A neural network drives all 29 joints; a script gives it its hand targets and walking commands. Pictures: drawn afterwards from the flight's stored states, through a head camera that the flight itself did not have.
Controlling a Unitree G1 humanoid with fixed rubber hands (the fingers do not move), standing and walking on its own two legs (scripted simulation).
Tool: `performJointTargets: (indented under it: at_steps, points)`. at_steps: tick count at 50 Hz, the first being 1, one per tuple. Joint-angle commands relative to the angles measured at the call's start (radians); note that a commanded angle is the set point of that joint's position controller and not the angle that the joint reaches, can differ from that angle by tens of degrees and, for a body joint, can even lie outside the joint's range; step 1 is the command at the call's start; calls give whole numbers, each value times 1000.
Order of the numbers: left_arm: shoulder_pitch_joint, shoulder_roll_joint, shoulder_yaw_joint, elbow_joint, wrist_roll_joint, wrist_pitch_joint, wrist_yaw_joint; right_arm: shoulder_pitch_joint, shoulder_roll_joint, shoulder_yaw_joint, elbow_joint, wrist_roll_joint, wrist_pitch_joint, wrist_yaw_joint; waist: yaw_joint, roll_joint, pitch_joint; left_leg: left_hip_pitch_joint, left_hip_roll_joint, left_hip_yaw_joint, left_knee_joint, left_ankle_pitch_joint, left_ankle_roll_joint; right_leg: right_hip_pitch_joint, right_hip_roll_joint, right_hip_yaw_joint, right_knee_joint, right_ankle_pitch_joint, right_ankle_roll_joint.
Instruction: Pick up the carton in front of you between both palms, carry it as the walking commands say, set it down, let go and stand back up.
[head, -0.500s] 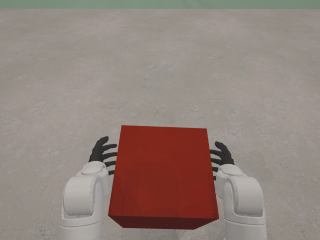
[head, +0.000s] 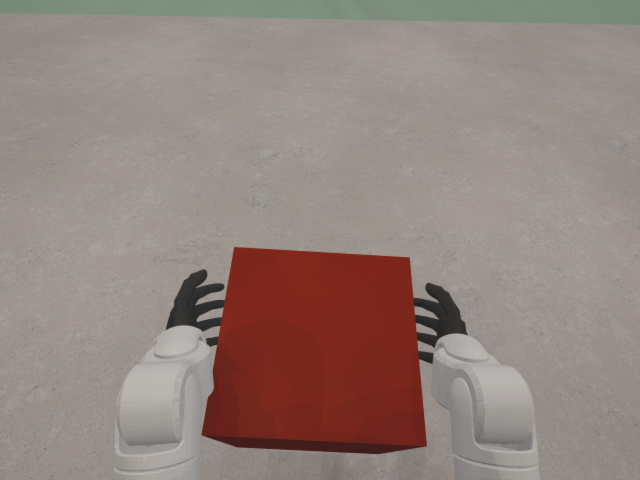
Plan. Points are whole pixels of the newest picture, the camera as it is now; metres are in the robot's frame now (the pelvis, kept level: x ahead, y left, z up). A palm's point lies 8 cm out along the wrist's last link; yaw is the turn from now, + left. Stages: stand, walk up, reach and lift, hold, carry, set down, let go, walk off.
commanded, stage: carry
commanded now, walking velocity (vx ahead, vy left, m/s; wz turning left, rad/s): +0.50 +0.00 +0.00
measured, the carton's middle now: (314, 362) +0.30 +0.00 +0.00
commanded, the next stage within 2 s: none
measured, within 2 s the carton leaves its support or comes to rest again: neither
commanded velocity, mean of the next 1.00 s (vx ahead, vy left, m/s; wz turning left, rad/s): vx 0.28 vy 0.00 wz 0.00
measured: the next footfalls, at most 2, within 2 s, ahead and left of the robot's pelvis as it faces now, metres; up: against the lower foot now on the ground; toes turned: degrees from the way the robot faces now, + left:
right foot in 0.10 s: +0.24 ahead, -0.12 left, +0.00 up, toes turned -9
left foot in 0.56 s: +0.58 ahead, +0.11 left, +0.00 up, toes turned +16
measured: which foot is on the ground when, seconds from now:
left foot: down 0.00-0.14, up 0.16-0.54, down 0.56-1.00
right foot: up 0.00-0.08, down 0.10-0.56, up 0.58-0.90, down 0.92-1.00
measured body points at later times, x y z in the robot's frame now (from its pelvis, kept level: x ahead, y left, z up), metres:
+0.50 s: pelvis +0.34 -0.01 -0.01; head +0.33 -0.02 +0.44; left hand +0.62 +0.14 +0.10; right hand +0.62 -0.15 +0.08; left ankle +0.47 +0.12 -0.72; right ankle +0.21 -0.12 -0.75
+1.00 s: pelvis +0.63 +0.00 -0.02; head +0.63 -0.01 +0.43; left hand +0.91 +0.15 +0.10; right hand +0.91 -0.15 +0.08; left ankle +0.51 +0.11 -0.74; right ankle +0.70 -0.08 -0.75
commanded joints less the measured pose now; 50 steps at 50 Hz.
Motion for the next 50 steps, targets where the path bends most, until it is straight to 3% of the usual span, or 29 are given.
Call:
performJointTargets:
  at_steps: [1,3,4,5,6,9,11,12,15,17,19,21,24,26,27,28,29,30,31,33,36,37,39,41,44,45,47,49,50]
  points:
    - [-325,-957,-615,28,-418,54,-275,-455,923,605,-130,389,8,279,-4,133,-121,112,210,-62,22,397,62,119,35,-88,-141,27,-10]
    - [-330,-942,-608,25,-420,69,-275,-452,896,594,-121,368,26,270,12,165,-132,28,154,-6,199,566,28,297,96,-141,-176,16,-28]
    - [-368,-906,-595,8,-417,69,-284,-494,902,595,-113,371,31,267,23,108,-196,-111,130,25,358,454,-7,502,53,-90,-152,-52,-42]
    - [-325,-886,-559,57,-406,78,-285,-527,915,614,-136,402,37,270,39,-202,-300,-314,56,35,704,199,-40,708,-205,321,-250,-207,-109]
    - [-350,-890,-571,68,-408,70,-285,-495,928,600,-60,394,44,277,33,-348,-290,-566,-49,-69,882,-204,-52,817,-343,636,-362,-139,-205]
    - [-349,-1046,-608,54,-420,38,-299,-526,1025,619,-74,412,10,297,36,-53,-329,-643,56,-185,987,-156,-18,790,-289,372,-271,305,-175]
    - [-452,-1124,-629,-34,-438,-4,-302,-558,1122,657,-86,422,-27,301,35,-30,-356,-595,71,-193,815,-74,-13,771,-240,270,-302,211,-130]
    - [-456,-1132,-615,-56,-445,-13,-301,-595,1139,668,-150,437,-44,297,38,-96,-341,-578,50,-149,742,-72,-19,731,-222,228,-323,219,-116]
    - [-402,-1058,-595,-7,-439,1,-293,-493,1087,616,-71,399,-39,273,41,-72,-238,-561,69,-99,603,-21,-25,654,-231,166,-424,103,-161]
    - [-341,-1043,-590,14,-437,16,-303,-445,1063,615,-66,376,-29,261,36,-175,-172,-549,73,-78,459,101,-37,609,-191,79,-446,90,-146]
    - [-318,-1037,-589,-1,-427,20,-304,-494,1044,616,-138,389,-21,261,40,-136,-178,-492,44,-47,365,142,-37,614,-181,59,-422,176,-137]
    - [-337,-1018,-590,15,-436,32,-304,-483,1028,615,-125,384,-14,261,37,-189,-148,-477,16,-16,268,167,-23,636,-164,14,-403,178,-108]
    - [-371,-974,-591,-28,-434,44,-298,-479,1002,591,-81,388,10,276,32,-115,-124,-341,-16,59,227,200,-15,607,-136,-43,-291,346,-89]
    - [-336,-953,-609,-1,-406,52,-289,-452,981,607,-53,395,15,278,-1,-54,-246,-3,-30,64,170,139,12,485,-62,-113,6,352,-26]
    - [-347,-936,-599,-28,-411,54,-283,-423,951,585,-48,397,17,283,-21,124,-345,226,171,-239,118,88,99,253,-14,-107,320,204,5]
    - [-344,-946,-614,-18,-409,58,-288,-459,961,582,-47,400,11,281,-12,380,-341,379,368,-669,17,230,210,-60,130,-64,595,-292,39]
    - [-363,-958,-629,36,-419,59,-291,-450,950,579,-75,386,11,280,-21,278,-336,382,394,-653,15,340,262,-137,94,67,707,-417,15]
    - [-372,-1000,-608,20,-428,49,-298,-464,1031,625,-77,395,-2,280,-17,124,-348,341,389,-577,66,511,254,-161,66,80,745,-402,-9]
    - [-393,-1016,-629,-25,-413,35,-302,-502,1061,633,-113,408,-13,284,-16,102,-315,308,352,-452,99,692,210,-181,8,121,670,-408,-13]
    - [-419,-1052,-610,-18,-432,13,-299,-493,1105,598,-61,417,-23,297,-1,51,-300,149,267,-243,45,662,95,-20,-16,106,449,-274,-8]
    - [-345,-1086,-620,28,-400,-8,-284,-486,1111,605,-91,404,-48,301,11,171,-264,74,248,-142,-15,584,99,86,12,31,201,-200,7]
    - [-338,-1079,-636,-66,-417,-15,-289,-433,1104,620,-115,413,-55,305,15,132,-278,18,258,-122,-4,600,107,163,13,39,111,-150,7]
    - [-336,-1095,-634,-77,-414,-21,-274,-509,1095,625,-218,437,-61,302,12,188,-268,69,232,-34,46,808,96,158,63,-22,37,-39,3]
    - [-325,-1030,-643,-85,-402,-7,-267,-440,1062,616,-174,417,-44,287,-9,183,-268,117,168,-3,112,798,72,177,93,-70,-70,54,11]
    - [-316,-983,-608,-88,-427,20,-283,-408,967,632,-192,379,-16,265,22,67,-276,-9,120,15,251,545,-15,450,38,-55,-263,342,-1]
    - [-279,-964,-625,-47,-425,41,-291,-380,950,612,-177,361,-7,262,11,13,-300,-132,111,-23,295,317,-53,587,-104,77,-225,588,-24]
    - [-269,-922,-591,17,-405,63,-296,-401,933,603,-106,355,26,263,10,-117,-337,-245,67,-70,323,-15,-62,708,-205,155,-123,1052,-121]
    - [-269,-940,-573,19,-392,58,-308,-449,960,634,-123,374,32,272,20,-131,-377,-233,57,-98,295,-156,-52,723,-252,186,-145,889,-155]
    - [-266,-971,-572,72,-401,55,-307,-489,982,659,-128,416,26,282,17,-169,-338,-208,54,-102,211,-145,-52,685,-203,179,-171,788,-140]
